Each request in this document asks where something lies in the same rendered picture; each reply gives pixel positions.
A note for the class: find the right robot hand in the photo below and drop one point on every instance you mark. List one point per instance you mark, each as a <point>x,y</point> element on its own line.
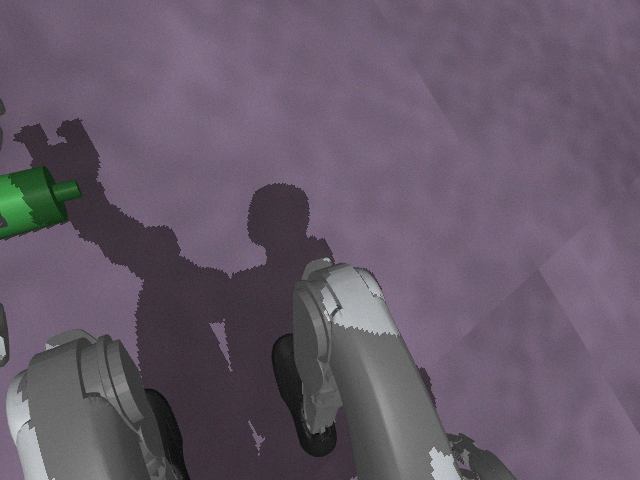
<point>484,465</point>

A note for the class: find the left robot foot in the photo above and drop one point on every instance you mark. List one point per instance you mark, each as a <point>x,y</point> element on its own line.
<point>169,431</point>

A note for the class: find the bottle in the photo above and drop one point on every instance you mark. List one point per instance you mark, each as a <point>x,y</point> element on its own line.
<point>31,199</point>

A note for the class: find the right robot foot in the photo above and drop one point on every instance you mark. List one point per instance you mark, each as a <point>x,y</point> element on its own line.
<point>290,387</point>

